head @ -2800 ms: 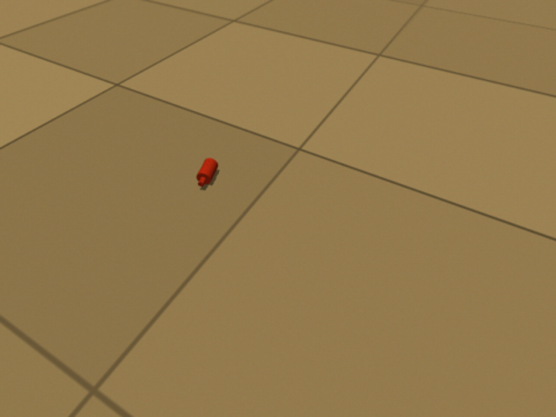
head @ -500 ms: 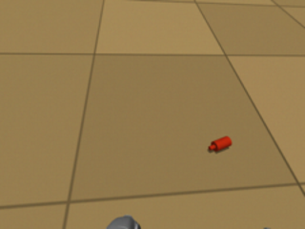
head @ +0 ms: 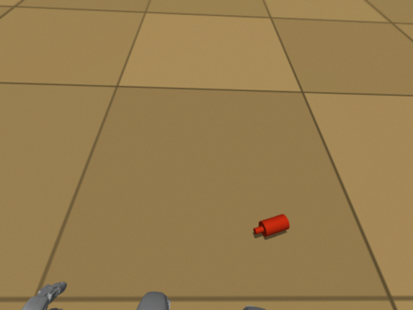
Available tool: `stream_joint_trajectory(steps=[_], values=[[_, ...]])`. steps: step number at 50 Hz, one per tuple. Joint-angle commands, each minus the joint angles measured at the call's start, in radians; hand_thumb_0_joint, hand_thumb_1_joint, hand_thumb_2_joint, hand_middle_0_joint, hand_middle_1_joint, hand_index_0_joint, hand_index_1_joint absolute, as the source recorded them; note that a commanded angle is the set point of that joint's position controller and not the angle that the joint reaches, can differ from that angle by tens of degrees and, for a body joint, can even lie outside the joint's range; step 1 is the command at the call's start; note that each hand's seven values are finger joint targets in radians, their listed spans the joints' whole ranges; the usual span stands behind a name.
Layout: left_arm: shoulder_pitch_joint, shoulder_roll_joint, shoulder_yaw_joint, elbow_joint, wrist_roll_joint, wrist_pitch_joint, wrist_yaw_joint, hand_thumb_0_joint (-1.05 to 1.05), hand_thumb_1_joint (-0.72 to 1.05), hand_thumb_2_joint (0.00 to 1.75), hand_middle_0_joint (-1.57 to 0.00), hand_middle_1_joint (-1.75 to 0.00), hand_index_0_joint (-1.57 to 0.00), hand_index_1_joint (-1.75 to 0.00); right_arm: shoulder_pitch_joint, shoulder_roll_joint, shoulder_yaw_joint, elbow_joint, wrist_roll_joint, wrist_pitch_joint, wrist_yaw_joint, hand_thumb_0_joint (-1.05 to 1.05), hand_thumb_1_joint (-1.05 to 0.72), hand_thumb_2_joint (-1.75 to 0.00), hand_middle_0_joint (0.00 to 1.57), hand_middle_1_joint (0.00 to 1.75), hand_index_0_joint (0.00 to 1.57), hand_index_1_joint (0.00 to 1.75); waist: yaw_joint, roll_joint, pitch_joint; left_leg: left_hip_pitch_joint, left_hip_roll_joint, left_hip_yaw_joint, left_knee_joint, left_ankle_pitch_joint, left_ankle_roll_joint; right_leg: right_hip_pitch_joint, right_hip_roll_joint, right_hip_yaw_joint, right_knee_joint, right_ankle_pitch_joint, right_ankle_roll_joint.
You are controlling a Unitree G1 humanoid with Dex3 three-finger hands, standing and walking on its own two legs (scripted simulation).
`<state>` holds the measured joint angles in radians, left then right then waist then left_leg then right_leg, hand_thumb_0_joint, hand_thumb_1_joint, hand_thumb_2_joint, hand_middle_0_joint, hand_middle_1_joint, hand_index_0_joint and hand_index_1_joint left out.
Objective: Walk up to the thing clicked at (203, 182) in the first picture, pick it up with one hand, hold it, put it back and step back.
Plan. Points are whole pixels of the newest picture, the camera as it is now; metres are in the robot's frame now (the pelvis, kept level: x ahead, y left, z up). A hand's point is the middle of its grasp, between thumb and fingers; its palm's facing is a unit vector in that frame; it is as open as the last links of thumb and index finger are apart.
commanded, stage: walk up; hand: left
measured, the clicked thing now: (270, 226) +0.61 -0.34 -0.69
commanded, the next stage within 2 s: none
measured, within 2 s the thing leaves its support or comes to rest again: neither
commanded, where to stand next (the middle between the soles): +0.33 -0.69 m, yaw +18 degrees
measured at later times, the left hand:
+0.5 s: hand (159, 309) +0.17 +0.10 -0.15, palm faces +0.06 -0.94 -0.34, open 7.4 cm
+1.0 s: hand out of the picture +0.16 -0.12 -0.15, palm faces +0.17 -0.92 -0.34, open 7.4 cm
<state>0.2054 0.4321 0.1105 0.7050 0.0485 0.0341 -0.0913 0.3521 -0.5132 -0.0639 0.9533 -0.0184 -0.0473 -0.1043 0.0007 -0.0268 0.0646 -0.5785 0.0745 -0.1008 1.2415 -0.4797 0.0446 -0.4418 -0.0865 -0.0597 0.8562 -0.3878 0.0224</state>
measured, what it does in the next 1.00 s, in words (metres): steps to the right: left foot, then right foot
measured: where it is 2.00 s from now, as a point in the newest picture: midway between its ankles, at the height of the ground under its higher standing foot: (381, 304)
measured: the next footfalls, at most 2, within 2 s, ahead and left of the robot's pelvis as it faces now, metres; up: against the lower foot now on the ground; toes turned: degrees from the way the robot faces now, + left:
left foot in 0.24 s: +0.17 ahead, +0.01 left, +0.00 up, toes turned +10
right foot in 0.60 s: +0.22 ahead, -0.44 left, +0.00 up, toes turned +7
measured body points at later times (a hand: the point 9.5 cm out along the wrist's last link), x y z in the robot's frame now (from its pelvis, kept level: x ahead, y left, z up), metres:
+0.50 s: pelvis +0.10 -0.19 +0.00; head +0.12 -0.14 +0.44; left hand +0.16 +0.15 -0.12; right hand +0.18 -0.55 -0.06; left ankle +0.14 +0.00 -0.70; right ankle +0.16 -0.38 -0.65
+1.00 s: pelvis +0.17 -0.41 +0.01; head +0.20 -0.36 +0.45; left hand +0.16 -0.07 -0.13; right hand +0.29 -0.75 -0.06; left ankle +0.21 -0.28 -0.70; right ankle +0.21 -0.55 -0.63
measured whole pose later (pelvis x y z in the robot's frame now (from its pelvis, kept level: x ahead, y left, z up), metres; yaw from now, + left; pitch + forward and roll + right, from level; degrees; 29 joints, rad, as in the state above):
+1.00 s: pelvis +0.17 -0.41 +0.01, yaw +14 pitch -2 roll +1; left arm 0.27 0.47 0.09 0.76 0.06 0.12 -0.06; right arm 0.35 -0.43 -0.03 0.88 -0.01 -0.10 -0.11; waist 0.02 -0.11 0.13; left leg -0.45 0.02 0.05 0.78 -0.30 0.03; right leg -0.56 0.01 0.08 1.24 -0.47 -0.02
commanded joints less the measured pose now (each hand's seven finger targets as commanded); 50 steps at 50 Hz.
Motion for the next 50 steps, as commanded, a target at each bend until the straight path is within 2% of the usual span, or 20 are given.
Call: stream_joint_trajectory(steps=[1, 6, 10, 11, 12, 13, 18, 26, 29, 30, 31, 32, 33, 38, 41, 42, 43, 44, 48, 50], values=[[-0.008, 0.259, 0.089, -0.058, 0.002, -0.025, 0.031, 0.00, 0.90, 0.90, -0.20, -0.30, -0.20, -0.30, 0.110, -0.183, -0.047, -0.025, 0.016, -0.053, 0.001, 0.00, -0.90, -0.90, 0.20, 0.30, 0.20, 0.30, 0.016, -0.193, 0.028, -0.138, -0.005, 0.119, -0.125, 0.054, 0.004, 0.154, -0.146, 0.256, -0.478, -0.108, -0.241], [0.010, 0.206, 0.060, -0.085, 0.016, -0.018, 0.025, 0.00, 0.90, 0.90, -0.20, -0.30, -0.20, -0.30, 0.107, -0.149, -0.044, -0.053, 0.011, -0.054, 0.008, 0.00, -0.90, -0.90, 0.20, 0.30, 0.20, 0.30, 0.035, -0.181, 0.002, 0.024, -0.029, 0.171, -0.361, 0.118, 0.021, 0.183, -0.178, 0.201, -0.477, 0.094, -0.279], [-0.040, 0.161, 0.030, -0.142, 0.015, 0.004, 0.019, 0.00, 0.90, 0.90, -0.20, -0.30, -0.20, -0.30, 0.297, -0.177, -0.062, -0.022, 0.018, -0.066, -0.009, 0.00, -0.90, -0.90, 0.20, 0.30, 0.20, 0.30, -0.063, -0.009, -0.078, 0.474, -0.037, 0.150, -0.668, 0.335, 0.042, -0.011, -0.089, 0.040, -0.168, 0.280, -0.185], [0.007, 0.127, 0.020, -0.151, 0.010, 0.002, 0.023, 0.00, 0.90, 0.90, -0.20, -0.30, -0.20, -0.30, 0.337, -0.229, -0.080, -0.034, 0.003, -0.066, -0.023, 0.00, -0.90, -0.90, 0.20, 0.30, 0.20, 0.30, -0.086, 0.112, -0.128, 0.601, 0.074, -0.065, -0.772, 0.256, 0.088, -0.116, -0.017, -0.002, 0.054, 0.259, -0.111], [0.055, 0.099, 0.016, -0.160, 0.013, 0.005, 0.026, 0.00, 0.90, 0.90, -0.20, -0.30, -0.20, -0.30, 0.309, -0.313, -0.101, -0.083, -0.011, -0.062, -0.036, 0.00, -0.90, -0.90, 0.20, 0.30, 0.20, 0.30, -0.058, 0.235, -0.141, 0.708, 0.349, -0.524, -0.829, 0.290, 0.200, -0.359, 0.073, 0.033, 0.260, -0.153, -0.024], [0.076, 0.223, 0.045, -0.150, 0.021, 0.025, 0.030, 0.00, 0.90, 0.90, -0.20, -0.30, -0.20, -0.30, 0.245, -0.351, -0.106, -0.129, 0.021, -0.058, -0.044, 0.00, -0.90, -0.90, 0.20, 0.30, 0.20, 0.30, -0.055, 0.060, -0.171, 0.620, 0.488, -0.722, -0.856, 0.233, 0.333, -0.368, 0.044, 0.164, 0.439, -0.225, 0.017], [0.086, 0.237, 0.072, -0.090, 0.016, 0.036, 0.023, 0.00, 0.90, 0.90, -0.20, -0.30, -0.20, -0.30, 0.079, -0.258, -0.071, -0.137, 0.010, -0.065, -0.032, 0.00, -0.90, -0.90, 0.20, 0.30, 0.20, 0.30, 0.010, 0.079, -0.068, 0.236, 0.240, -0.218, -0.749, 0.311, 0.220, -0.202, -0.029, 0.182, 0.453, -0.055, -0.014], [0.071, 0.229, 0.078, -0.071, 0.010, 0.049, -0.005, 0.00, 0.90, 0.90, -0.20, -0.30, -0.20, -0.30, -0.003, -0.373, -0.102, -0.136, -0.030, -0.058, -0.014, 0.00, -0.90, -0.90, 0.20, 0.30, 0.20, 0.30, 0.008, 0.265, -0.052, 0.041, 0.198, -0.222, -0.769, -0.154, 0.186, -0.086, -0.025, 0.074, 0.147, -0.097, -0.010], [0.339, 0.246, 0.108, 0.041, 0.018, 0.037, 0.007, 0.00, 0.90, 0.90, -0.20, -0.30, -0.20, -0.30, -0.095, -0.262, -0.062, -0.124, -0.038, -0.032, -0.020, 0.00, -0.90, -0.90, 0.20, 0.30, 0.20, 0.30, 0.190, -0.013, -0.116, -0.228, 0.018, 0.066, -0.364, -0.171, 0.067, 0.344, 0.069, -0.009, -0.203, -0.037, -0.017], [0.396, 0.316, 0.118, 0.037, 0.045, 0.024, 0.017, 0.00, 0.90, 0.90, -0.20, -0.30, -0.20, -0.30, -0.086, -0.145, -0.023, -0.132, -0.026, -0.026, -0.023, 0.00, -0.90, -0.90, 0.20, 0.30, 0.20, 0.30, 0.244, -0.302, -0.048, -0.419, -0.119, 0.154, -0.014, -0.231, 0.013, 0.297, -0.076, 0.280, -0.393, -0.274, -0.066], [0.167, 0.404, 0.116, -0.032, 0.023, 0.014, 0.032, 0.00, 0.90, 0.90, -0.20, -0.30, -0.20, -0.30, -0.112, -0.147, -0.043, -0.156, -0.012, -0.024, -0.047, 0.00, -0.90, -0.90, 0.20, 0.30, 0.20, 0.30, 0.127, -0.364, 0.020, -0.420, -0.136, 0.052, 0.082, -0.195, 0.000, 0.133, -0.249, 0.728, -0.668, -0.363, -0.170], [0.044, 0.399, 0.115, -0.077, 0.000, 0.007, 0.038, 0.00, 0.90, 0.90, -0.20, -0.30, -0.20, -0.30, -0.110, -0.192, -0.052, -0.131, -0.001, -0.030, -0.049, 0.00, -0.90, -0.90, 0.20, 0.30, 0.20, 0.30, 0.054, -0.199, 0.055, -0.354, -0.060, 0.002, 0.075, -0.097, 0.002, 0.105, -0.281, 0.746, -0.678, -0.371, -0.203], [0.036, 0.357, 0.106, -0.063, -0.004, 0.006, 0.041, 0.00, 0.90, 0.90, -0.20, -0.30, -0.20, -0.30, -0.072, -0.218, -0.053, -0.081, 0.007, -0.036, -0.039, 0.00, -0.90, -0.90, 0.20, 0.30, 0.20, 0.30, 0.037, -0.108, 0.063, -0.299, -0.041, 0.023, 0.041, -0.047, -0.001, 0.099, -0.232, 0.589, -0.584, -0.285, -0.215], [-0.019, 0.234, 0.054, -0.056, 0.023, 0.014, 0.040, 0.00, 0.90, 0.90, -0.20, -0.30, -0.20, -0.30, 0.123, -0.167, -0.046, 0.011, 0.023, -0.047, -0.015, 0.00, -0.90, -0.90, 0.20, 0.30, 0.20, 0.30, -0.007, -0.212, 0.012, 0.070, -0.050, 0.167, -0.292, 0.006, 0.028, 0.059, -0.146, 0.266, -0.389, 0.181, -0.282], [-0.073, 0.194, 0.020, -0.095, 0.017, 0.032, 0.035, 0.00, 0.90, 0.90, -0.20, -0.30, -0.20, -0.30, 0.275, -0.162, -0.051, 0.028, 0.027, -0.059, -0.021, 0.00, -0.90, -0.90, 0.20, 0.30, 0.20, 0.30, -0.066, -0.098, -0.062, 0.413, -0.056, 0.136, -0.677, 0.298, 0.035, -0.024, -0.059, 0.125, -0.142, 0.322, -0.219], [-0.041, 0.151, 0.003, -0.105, 0.007, 0.024, 0.036, 0.00, 0.90, 0.90, -0.20, -0.30, -0.20, -0.30, 0.314, -0.226, -0.074, 0.012, 0.002, -0.064, -0.032, 0.00, -0.90, -0.90, 0.20, 0.30, 0.20, 0.30, -0.097, 0.030, -0.110, 0.546, 0.056, -0.080, -0.773, 0.254, 0.055, -0.134, -0.018, 0.082, 0.043, 0.239, -0.147], [0.000, 0.111, -0.004, -0.115, 0.003, 0.027, 0.038, 0.00, 0.90, 0.90, -0.20, -0.30, -0.20, -0.30, 0.272, -0.317, -0.096, -0.040, -0.020, -0.065, -0.044, 0.00, -0.90, -0.90, 0.20, 0.30, 0.20, 0.30, -0.061, 0.177, -0.100, 0.611, 0.326, -0.555, -0.831, 0.287, 0.143, -0.343, 0.076, 0.132, 0.206, -0.104, -0.065], [0.063, 0.217, 0.021, -0.094, 0.015, 0.046, 0.046, 0.00, 0.90, 0.90, -0.20, -0.30, -0.20, -0.30, 0.202, -0.364, -0.108, -0.083, 0.011, -0.060, -0.050, 0.00, -0.90, -0.90, 0.20, 0.30, 0.20, 0.30, -0.037, 0.022, -0.123, 0.548, 0.463, -0.653, -0.842, 0.265, 0.243, -0.342, 0.044, 0.219, 0.350, -0.186, -0.029], [0.041, 0.254, 0.055, -0.057, 0.003, 0.047, 0.042, 0.00, 0.90, 0.90, -0.20, -0.30, -0.20, -0.30, 0.096, -0.274, -0.085, -0.101, 0.017, -0.057, -0.043, 0.00, -0.90, -0.90, 0.20, 0.30, 0.20, 0.30, 0.006, 0.045, -0.042, 0.279, 0.257, -0.264, -0.750, 0.266, 0.208, -0.236, 0.015, 0.272, 0.453, -0.051, -0.042], [0.078, 0.255, 0.061, -0.044, 0.007, 0.046, 0.029, 0.00, 0.90, 0.90, -0.20, -0.30, -0.20, -0.30, 0.076, -0.281, -0.087, -0.112, 0.006, -0.058, -0.030, 0.00, -0.90, -0.90, 0.20, 0.30, 0.20, 0.30, 0.008, 0.115, -0.038, 0.215, 0.232, -0.206, -0.720, 0.237, 0.217, -0.208, 0.024, 0.232, 0.461, -0.025, -0.027]])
